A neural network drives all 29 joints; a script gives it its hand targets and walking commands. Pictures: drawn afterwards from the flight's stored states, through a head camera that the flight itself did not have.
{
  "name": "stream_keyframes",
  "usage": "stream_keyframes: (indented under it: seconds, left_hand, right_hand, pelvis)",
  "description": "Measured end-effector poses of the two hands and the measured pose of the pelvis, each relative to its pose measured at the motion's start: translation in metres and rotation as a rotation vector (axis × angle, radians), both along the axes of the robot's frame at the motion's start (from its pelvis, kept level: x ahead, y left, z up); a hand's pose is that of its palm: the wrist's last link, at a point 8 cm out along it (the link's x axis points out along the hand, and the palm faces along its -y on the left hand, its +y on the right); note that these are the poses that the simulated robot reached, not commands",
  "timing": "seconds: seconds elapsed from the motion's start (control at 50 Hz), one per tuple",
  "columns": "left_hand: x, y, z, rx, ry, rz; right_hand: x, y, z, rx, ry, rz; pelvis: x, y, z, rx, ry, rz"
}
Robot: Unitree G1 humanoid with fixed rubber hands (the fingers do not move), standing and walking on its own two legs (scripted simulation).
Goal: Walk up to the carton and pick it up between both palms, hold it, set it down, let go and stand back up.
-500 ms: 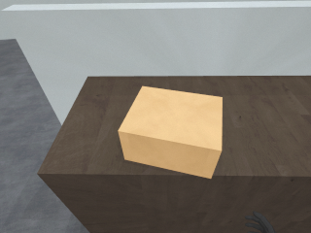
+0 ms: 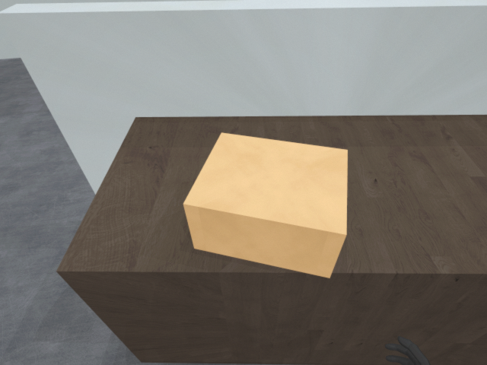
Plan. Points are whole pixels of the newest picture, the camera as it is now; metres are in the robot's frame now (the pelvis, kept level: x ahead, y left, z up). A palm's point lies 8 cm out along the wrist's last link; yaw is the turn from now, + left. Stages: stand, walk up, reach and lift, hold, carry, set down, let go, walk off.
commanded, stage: stand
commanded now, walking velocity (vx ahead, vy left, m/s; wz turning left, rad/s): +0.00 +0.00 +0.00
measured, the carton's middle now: (270, 199) +0.48 -0.03 -0.01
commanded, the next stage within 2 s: none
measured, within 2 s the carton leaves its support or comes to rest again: neither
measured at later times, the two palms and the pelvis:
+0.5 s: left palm out of the picture +0.08 +0.28 -0.11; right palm out of the picture +0.14 -0.27 -0.09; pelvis +0.00 +0.00 +0.00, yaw +0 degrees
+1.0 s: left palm out of the picture +0.07 +0.28 -0.11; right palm out of the picture +0.13 -0.27 -0.09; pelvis +0.00 +0.00 +0.00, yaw +0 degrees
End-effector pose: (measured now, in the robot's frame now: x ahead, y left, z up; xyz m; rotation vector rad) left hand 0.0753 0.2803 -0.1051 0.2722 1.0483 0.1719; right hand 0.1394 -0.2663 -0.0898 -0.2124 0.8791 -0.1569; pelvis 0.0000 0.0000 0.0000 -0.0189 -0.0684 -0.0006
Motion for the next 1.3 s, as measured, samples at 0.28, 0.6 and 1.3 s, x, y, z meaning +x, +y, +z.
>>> stream_keyframes:
  seconds: [0.28,0.6,1.3]
  left_hand:
    - [-0.002,0.0,-0.001,0.002,0.016,0.002]
    - [0.003,0.0,-0.001,0.002,0.015,-0.003]
    - [0.0,0.002,-0.003,0.004,0.03,-0.001]
  right_hand:
    - [-0.002,-0.001,-0.002,-0.001,0.01,-0.003]
    - [-0.005,-0.001,-0.003,-0.001,0.017,-0.008]
    - [-0.013,-0.002,-0.006,-0.003,0.039,-0.017]
  pelvis:
    - [0.0,0.0,0.0,0.0,0.0,0.0]
    - [0.0,0.0,0.0,0.0,0.0,0.0]
    - [-0.003,0.0,0.0,0.0,-0.004,0.0]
